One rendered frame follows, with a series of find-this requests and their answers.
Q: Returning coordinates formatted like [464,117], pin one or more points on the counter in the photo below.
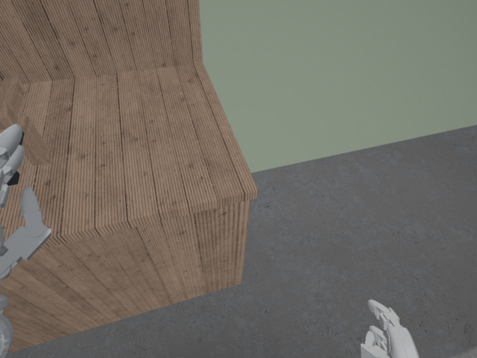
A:
[131,157]

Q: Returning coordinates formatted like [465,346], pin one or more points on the robot left hand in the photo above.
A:
[25,241]

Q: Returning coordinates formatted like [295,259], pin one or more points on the tap lever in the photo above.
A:
[15,179]

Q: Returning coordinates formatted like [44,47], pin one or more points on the robot right hand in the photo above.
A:
[395,343]

